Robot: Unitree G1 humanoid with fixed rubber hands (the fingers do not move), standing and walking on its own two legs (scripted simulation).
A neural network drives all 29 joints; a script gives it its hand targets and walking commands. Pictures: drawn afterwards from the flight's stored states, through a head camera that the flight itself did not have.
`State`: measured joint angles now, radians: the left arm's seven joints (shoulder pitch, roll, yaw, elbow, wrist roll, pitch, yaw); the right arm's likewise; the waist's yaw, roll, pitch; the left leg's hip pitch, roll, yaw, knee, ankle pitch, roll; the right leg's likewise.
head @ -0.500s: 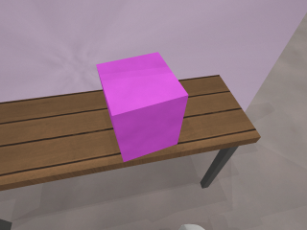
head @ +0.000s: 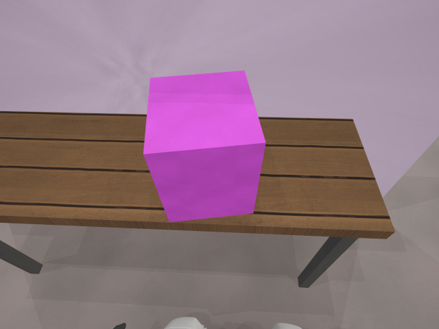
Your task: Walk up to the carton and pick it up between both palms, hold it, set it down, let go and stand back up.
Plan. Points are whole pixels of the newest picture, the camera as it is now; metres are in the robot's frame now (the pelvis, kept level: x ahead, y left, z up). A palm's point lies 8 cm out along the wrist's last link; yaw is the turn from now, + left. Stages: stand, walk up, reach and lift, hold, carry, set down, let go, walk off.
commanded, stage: walk up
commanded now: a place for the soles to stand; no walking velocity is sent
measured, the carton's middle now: (205, 150) +0.46 +0.05 +0.02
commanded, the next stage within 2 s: reach and lift in 1.82 s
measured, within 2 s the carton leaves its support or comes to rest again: neither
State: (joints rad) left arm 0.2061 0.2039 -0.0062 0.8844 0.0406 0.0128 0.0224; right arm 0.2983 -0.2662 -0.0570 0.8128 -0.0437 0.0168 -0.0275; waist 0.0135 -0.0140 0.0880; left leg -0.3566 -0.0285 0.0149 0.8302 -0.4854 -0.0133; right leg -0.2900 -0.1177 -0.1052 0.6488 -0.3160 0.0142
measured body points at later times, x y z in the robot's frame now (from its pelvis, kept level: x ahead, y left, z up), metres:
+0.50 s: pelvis +0.00 -0.01 +0.01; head +0.01 -0.01 +0.46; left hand +0.02 +0.25 -0.13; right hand +0.07 -0.25 -0.14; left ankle +0.01 +0.11 -0.73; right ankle +0.03 -0.13 -0.73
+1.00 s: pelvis +0.02 +0.01 +0.01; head +0.03 +0.03 +0.46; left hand -0.01 +0.27 -0.15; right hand +0.11 -0.24 -0.13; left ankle +0.01 +0.11 -0.73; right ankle +0.03 -0.13 -0.72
